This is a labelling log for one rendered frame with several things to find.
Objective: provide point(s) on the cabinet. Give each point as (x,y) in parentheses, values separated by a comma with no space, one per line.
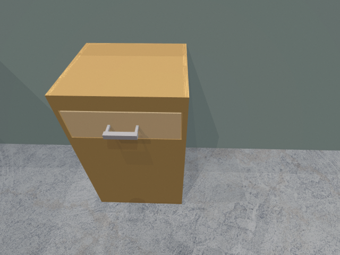
(128,77)

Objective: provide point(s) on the handle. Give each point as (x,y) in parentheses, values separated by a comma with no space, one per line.
(120,135)

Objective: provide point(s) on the drawer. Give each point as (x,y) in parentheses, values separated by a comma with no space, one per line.
(159,125)

